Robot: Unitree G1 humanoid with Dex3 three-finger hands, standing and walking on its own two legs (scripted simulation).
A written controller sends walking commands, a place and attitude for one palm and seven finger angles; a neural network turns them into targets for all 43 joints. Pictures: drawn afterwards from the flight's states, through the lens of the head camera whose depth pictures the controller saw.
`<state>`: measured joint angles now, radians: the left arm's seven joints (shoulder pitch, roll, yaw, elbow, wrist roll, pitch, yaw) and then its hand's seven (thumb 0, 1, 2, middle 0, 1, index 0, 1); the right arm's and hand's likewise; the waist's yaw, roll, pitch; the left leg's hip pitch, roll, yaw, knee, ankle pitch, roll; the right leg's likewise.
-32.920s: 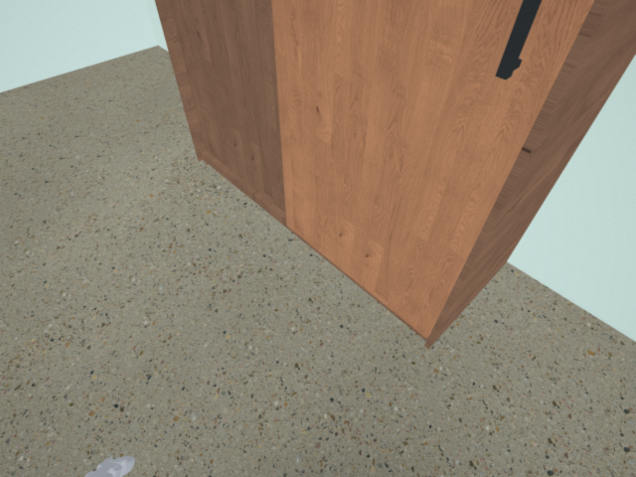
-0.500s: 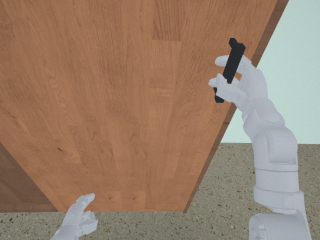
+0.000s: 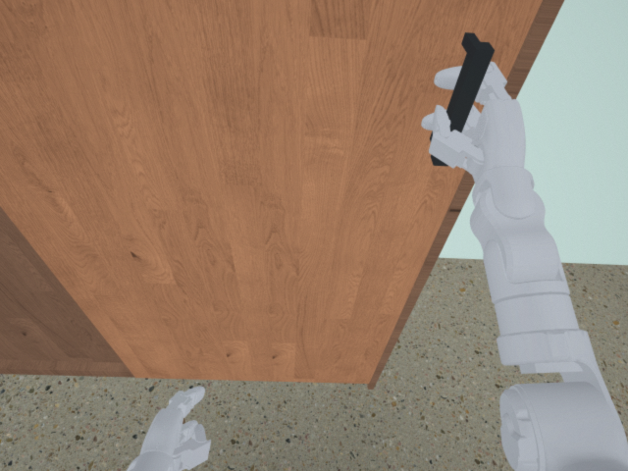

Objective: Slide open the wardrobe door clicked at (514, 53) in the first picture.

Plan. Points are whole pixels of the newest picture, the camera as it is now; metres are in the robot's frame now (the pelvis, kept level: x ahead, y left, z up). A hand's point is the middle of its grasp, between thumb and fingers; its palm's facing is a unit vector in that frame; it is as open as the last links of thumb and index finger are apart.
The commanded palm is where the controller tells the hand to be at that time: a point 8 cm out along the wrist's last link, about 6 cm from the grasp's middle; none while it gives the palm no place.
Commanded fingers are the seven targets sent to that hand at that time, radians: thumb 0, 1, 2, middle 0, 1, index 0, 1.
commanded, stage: step sideways, sliding the door along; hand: right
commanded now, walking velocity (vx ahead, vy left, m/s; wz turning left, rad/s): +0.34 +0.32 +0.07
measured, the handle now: (454, 102) +0.47 -0.13 +0.25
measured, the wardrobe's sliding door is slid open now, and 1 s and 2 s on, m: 0.00 0.08 0.22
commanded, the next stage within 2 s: none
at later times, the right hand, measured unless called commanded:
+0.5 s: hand (414, 135) +0.44 -0.08 +0.23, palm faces +0.29 +0.96 -0.07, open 6.5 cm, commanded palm +0.40 -0.06 +0.24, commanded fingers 0.00 -0.90 -0.90 0.45 1.40 0.45 1.40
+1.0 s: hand (357, 129) +0.44 -0.01 +0.23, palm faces +0.44 +0.90 -0.06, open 6.8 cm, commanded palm +0.40 +0.02 +0.22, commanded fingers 0.00 -0.90 -0.90 0.45 1.40 0.45 1.40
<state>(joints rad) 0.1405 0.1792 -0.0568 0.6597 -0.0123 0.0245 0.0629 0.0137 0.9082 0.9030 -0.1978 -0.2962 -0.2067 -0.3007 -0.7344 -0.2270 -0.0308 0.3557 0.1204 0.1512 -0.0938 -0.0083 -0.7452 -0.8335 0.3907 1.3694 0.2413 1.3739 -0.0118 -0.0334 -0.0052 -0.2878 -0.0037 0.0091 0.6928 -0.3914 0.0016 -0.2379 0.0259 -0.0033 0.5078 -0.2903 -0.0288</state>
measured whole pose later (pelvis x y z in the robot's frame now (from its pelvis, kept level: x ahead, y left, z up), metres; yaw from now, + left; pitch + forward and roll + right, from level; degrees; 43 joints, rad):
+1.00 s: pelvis +0.12 +0.20 +0.00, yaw -10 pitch +1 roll +0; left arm 0.04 0.26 0.01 0.59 -0.04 -0.16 0.01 0.02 0.91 0.90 -0.19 -0.30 -0.29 -0.34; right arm -0.34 -0.13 -0.15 -0.42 0.04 0.02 -0.18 -0.04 -0.74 -0.84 0.59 1.50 0.13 1.20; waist -0.08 -0.07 0.26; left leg -0.35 0.12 0.05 0.63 -0.21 -0.04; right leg -0.39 0.01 -0.03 0.92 -0.55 0.02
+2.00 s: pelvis +0.11 +0.26 +0.00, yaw -2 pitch -1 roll +1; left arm 0.06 0.22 0.04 0.55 -0.01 -0.06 -0.04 0.02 0.91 0.90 -0.19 -0.30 -0.25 -0.32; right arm -0.22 -0.14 -0.04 -0.47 0.02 -0.07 -0.16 -0.02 -0.77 -0.83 0.45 1.45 0.06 1.01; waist -0.05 0.00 0.22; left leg -0.49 -0.04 -0.01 0.92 -0.41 0.01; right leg -0.25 -0.04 -0.09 0.59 -0.32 -0.03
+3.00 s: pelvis +0.05 +0.43 +0.02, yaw +0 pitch -3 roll +8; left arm 0.08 0.12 -0.02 0.57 -0.03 -0.05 -0.03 0.01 0.91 0.90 -0.20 -0.30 -0.21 -0.30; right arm -0.50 -0.17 -0.01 -0.12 0.07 -0.03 -0.11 0.02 -0.76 -0.86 0.45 1.40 0.05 1.15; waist -0.15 -0.04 0.21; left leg -0.42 0.04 0.05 0.95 -0.33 -0.06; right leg -0.18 -0.23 -0.08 0.43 -0.20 0.04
